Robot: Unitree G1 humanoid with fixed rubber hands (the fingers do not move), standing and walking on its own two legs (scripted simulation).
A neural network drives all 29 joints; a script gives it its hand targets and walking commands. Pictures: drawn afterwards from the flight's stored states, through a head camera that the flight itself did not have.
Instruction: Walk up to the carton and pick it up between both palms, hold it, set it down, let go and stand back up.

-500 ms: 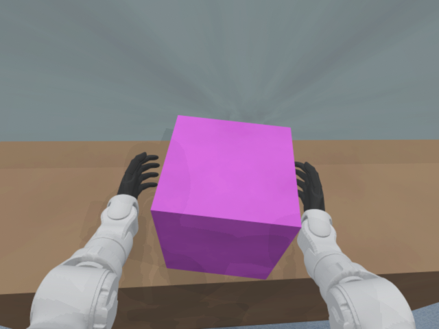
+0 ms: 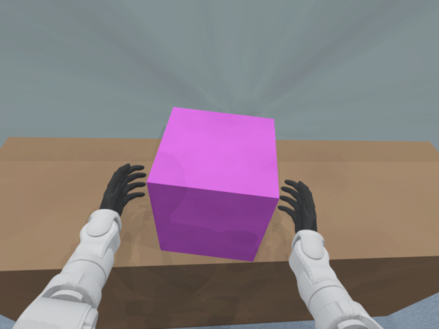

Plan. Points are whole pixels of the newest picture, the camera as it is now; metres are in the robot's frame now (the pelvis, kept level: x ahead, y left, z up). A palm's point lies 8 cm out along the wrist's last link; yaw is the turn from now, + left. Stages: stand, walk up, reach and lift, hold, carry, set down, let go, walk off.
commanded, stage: set down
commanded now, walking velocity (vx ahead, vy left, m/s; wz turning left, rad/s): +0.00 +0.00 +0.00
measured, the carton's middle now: (214, 187) +0.42 -0.01 +0.01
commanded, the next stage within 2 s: none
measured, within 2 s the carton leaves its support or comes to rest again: neither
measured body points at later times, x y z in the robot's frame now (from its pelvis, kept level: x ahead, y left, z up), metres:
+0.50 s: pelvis +0.03 +0.00 +0.01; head +0.02 +0.04 +0.46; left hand +0.29 +0.23 +0.00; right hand +0.29 -0.18 +0.02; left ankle +0.06 +0.12 -0.73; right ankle +0.04 -0.14 -0.73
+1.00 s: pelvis +0.05 -0.01 +0.02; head +0.04 +0.01 +0.47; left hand +0.23 +0.21 -0.01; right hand +0.23 -0.20 +0.01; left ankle +0.06 +0.12 -0.73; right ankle +0.04 -0.14 -0.73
